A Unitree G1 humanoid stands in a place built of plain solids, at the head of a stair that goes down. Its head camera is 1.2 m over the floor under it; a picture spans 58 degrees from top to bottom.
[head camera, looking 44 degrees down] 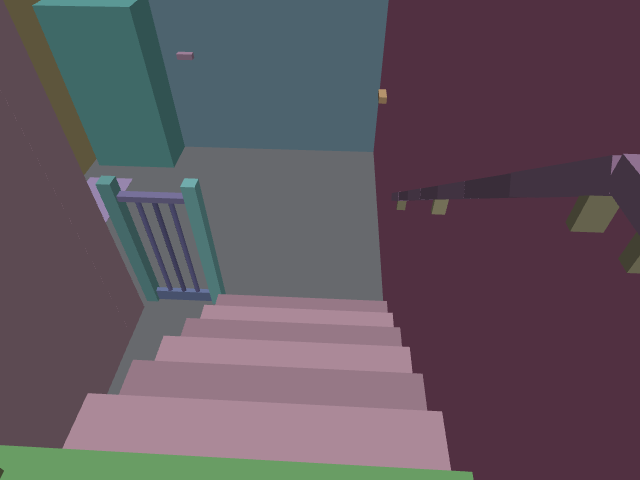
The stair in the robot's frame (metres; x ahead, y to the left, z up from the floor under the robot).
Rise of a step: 0.20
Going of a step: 0.25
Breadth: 1.20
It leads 3 degrees to the right of straight ahead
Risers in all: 7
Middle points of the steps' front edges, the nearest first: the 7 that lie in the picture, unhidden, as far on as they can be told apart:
0.42 0.21 0.00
0.67 0.19 -0.20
0.92 0.18 -0.41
1.17 0.17 -0.61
1.42 0.15 -0.81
1.67 0.14 -1.01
1.92 0.13 -1.22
